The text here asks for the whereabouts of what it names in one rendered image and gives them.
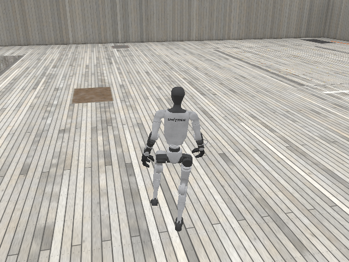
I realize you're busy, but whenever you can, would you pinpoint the robot right thigh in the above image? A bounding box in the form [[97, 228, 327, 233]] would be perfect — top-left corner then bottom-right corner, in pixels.
[[178, 153, 192, 195]]

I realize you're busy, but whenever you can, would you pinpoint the robot torso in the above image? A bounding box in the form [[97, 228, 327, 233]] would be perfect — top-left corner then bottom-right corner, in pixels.
[[164, 108, 189, 164]]

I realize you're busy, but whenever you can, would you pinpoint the robot left forearm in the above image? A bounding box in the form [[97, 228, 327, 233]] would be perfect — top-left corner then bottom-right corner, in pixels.
[[143, 132, 155, 156]]

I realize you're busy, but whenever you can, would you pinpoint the right robot hand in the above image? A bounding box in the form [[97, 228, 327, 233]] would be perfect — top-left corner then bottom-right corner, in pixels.
[[192, 148, 204, 158]]

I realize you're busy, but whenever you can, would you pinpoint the left robot hand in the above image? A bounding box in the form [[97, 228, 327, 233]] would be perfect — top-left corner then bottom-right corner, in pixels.
[[141, 154, 154, 168]]

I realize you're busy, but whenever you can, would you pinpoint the robot left upper arm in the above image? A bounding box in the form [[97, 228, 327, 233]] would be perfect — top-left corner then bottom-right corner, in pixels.
[[150, 110, 166, 141]]

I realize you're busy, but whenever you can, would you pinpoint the robot right upper arm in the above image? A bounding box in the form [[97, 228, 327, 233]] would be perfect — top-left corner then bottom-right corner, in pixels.
[[188, 111, 202, 141]]

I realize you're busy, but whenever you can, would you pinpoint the robot right forearm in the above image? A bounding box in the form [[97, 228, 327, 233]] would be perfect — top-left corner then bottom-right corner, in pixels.
[[196, 133, 204, 151]]

